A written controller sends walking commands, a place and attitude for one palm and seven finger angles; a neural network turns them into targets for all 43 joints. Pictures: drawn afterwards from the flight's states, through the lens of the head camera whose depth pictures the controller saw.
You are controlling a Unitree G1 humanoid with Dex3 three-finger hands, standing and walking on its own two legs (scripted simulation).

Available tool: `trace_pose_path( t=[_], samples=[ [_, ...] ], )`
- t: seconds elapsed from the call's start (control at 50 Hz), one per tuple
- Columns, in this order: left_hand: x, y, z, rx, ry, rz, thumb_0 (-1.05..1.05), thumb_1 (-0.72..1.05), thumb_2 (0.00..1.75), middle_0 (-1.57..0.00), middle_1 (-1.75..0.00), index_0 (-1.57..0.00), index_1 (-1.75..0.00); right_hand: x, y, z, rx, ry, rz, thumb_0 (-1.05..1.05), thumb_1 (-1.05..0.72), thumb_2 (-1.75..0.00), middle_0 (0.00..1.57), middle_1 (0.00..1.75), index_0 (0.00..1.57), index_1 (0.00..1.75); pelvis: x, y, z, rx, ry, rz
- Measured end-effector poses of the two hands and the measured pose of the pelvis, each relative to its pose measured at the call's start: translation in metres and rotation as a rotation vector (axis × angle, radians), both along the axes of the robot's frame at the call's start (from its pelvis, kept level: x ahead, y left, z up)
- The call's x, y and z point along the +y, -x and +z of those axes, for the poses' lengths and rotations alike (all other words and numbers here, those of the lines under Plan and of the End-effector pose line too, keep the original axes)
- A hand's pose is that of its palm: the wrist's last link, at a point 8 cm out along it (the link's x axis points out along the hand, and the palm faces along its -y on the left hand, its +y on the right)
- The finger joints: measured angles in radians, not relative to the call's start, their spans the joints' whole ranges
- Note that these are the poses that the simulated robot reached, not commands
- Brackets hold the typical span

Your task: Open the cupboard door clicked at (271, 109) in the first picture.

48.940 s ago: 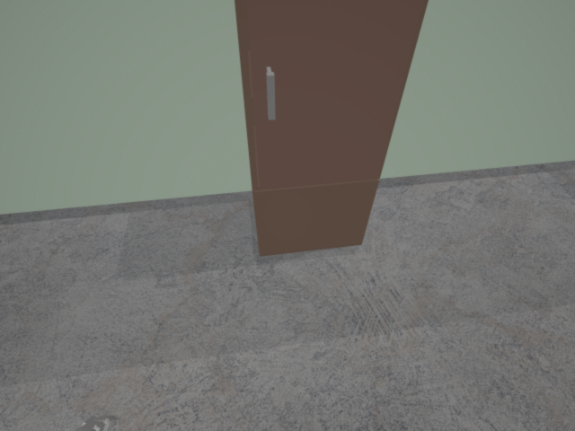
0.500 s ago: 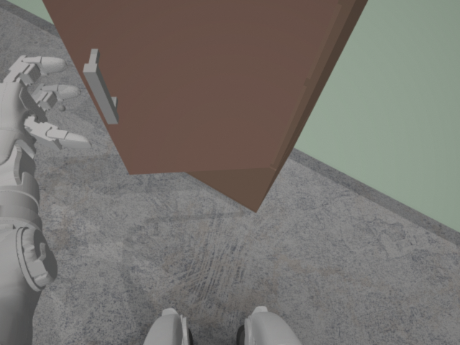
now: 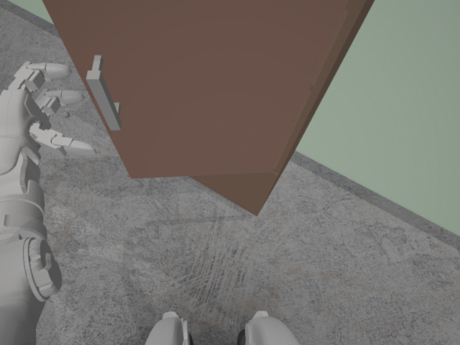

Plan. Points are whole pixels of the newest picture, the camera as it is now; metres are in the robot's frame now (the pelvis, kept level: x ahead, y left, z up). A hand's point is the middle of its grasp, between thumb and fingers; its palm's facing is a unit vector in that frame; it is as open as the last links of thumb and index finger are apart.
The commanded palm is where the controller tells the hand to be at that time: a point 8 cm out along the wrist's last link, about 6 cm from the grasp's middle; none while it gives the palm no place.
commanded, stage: move the hooked fingers beside the handle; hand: left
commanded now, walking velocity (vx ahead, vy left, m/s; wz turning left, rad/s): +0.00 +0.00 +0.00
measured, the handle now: (107, 95) +0.53 +0.19 +0.08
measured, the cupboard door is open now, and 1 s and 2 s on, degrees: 36 36 36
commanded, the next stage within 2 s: slide the fingers in behind the handle in 0.30 s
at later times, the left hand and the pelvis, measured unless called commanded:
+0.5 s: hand (66, 116) +0.47 +0.25 +0.08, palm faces +0.04 -1.00 +0.00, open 14.0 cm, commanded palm +0.45 +0.28 +0.08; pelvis +0.00 +0.00 +0.00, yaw +0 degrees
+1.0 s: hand (86, 116) +0.47 +0.22 +0.08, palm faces +0.03 -1.00 +0.01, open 14.0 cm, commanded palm +0.45 +0.26 +0.08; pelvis -0.01 +0.00 +0.00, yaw +0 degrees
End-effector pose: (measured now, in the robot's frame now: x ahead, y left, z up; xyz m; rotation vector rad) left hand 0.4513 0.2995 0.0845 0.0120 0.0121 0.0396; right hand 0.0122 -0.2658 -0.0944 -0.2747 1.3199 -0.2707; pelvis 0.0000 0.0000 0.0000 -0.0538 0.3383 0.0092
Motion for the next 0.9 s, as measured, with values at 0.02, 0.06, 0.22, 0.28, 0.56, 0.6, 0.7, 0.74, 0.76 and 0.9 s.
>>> trace_pose_path(
  t=[0.02,0.06,0.22,0.28,0.56,0.6,0.7,0.74,0.76,0.9],
  samples=[
    [-0.001,0.000,0.000,-0.001,0.004,-0.003,-0.02,-0.50,0.30,-0.30,-1.20,-0.30,-1.20,0.000,-0.003,0.000,-0.006,0.000,0.004,0.01,-0.90,-0.90,0.20,0.30,0.20,0.30,0.000,0.000,0.000,-0.001,0.000,0.001],
    [-0.002,-0.001,-0.001,0.009,0.013,-0.004,-0.02,-0.50,0.30,-0.30,-1.20,-0.30,-1.20,0.000,-0.009,0.000,-0.018,0.000,0.011,0.00,-0.90,-0.90,0.20,0.30,0.20,0.30,0.000,0.000,0.000,-0.001,-0.001,0.002],
    [-0.001,0.000,-0.002,0.004,0.003,0.007,-0.02,-0.50,0.30,-0.30,-1.20,-0.30,-1.20,0.001,-0.019,-0.001,-0.050,-0.003,0.021,0.00,-0.90,-0.90,0.20,0.30,0.20,0.30,0.000,0.000,-0.001,-0.001,-0.002,-0.002],
    [0.000,0.002,-0.001,0.000,0.008,0.010,-0.02,-0.50,0.30,-0.30,-1.20,-0.30,-1.20,0.001,-0.017,-0.001,-0.042,-0.006,0.019,0.00,-0.90,-0.90,0.20,0.30,0.20,0.30,0.000,0.000,-0.001,-0.004,-0.002,-0.002],
    [-0.006,0.003,0.000,-0.004,0.012,-0.009,-0.02,-0.50,0.30,-0.30,-1.20,-0.30,-1.20,-0.001,0.002,-0.002,0.000,-0.002,0.004,0.01,-0.90,-0.90,0.20,0.30,0.20,0.30,-0.001,0.004,-0.001,-0.006,0.000,0.003],
    [-0.010,0.003,-0.001,-0.002,0.014,-0.013,-0.02,-0.50,0.30,-0.30,-1.20,-0.30,-1.20,0.000,0.004,-0.002,-0.002,-0.003,0.000,0.01,-0.90,-0.90,0.20,0.30,0.20,0.30,-0.001,0.004,-0.001,-0.008,0.000,0.002],
    [-0.020,0.004,-0.002,-0.001,0.019,-0.011,-0.02,-0.50,0.30,-0.30,-1.20,-0.30,-1.20,0.001,0.004,-0.002,-0.013,-0.011,-0.003,0.01,-0.90,-0.90,0.20,0.30,0.20,0.30,0.000,0.005,0.000,-0.015,-0.003,-0.001],
    [-0.022,0.005,-0.003,0.002,0.021,-0.005,-0.02,-0.50,0.30,-0.30,-1.20,-0.30,-1.20,0.002,0.004,-0.002,-0.020,-0.014,-0.004,0.01,-0.90,-0.90,0.20,0.30,0.20,0.30,0.000,0.005,0.000,-0.017,-0.004,-0.002],
    [-0.023,0.005,-0.004,0.006,0.021,-0.003,-0.02,-0.50,0.30,-0.30,-1.20,-0.30,-1.20,0.002,0.004,-0.002,-0.023,-0.015,-0.004,0.01,-0.90,-0.90,0.20,0.30,0.20,0.30,0.000,0.006,0.000,-0.018,-0.004,-0.002],
    [-0.025,0.002,-0.004,-0.004,0.012,0.003,-0.02,-0.50,0.30,-0.30,-1.20,-0.30,-1.20,0.002,0.003,-0.004,-0.034,-0.015,0.002,0.01,-0.90,-0.90,0.20,0.30,0.20,0.30,-0.001,0.009,-0.002,-0.013,-0.003,0.000]
  ],
)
